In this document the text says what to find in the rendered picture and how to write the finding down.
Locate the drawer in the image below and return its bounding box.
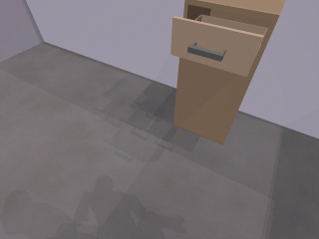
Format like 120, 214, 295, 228
170, 14, 268, 78

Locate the cabinet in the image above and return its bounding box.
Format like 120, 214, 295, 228
173, 0, 286, 145

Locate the handle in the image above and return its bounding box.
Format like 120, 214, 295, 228
187, 42, 226, 62

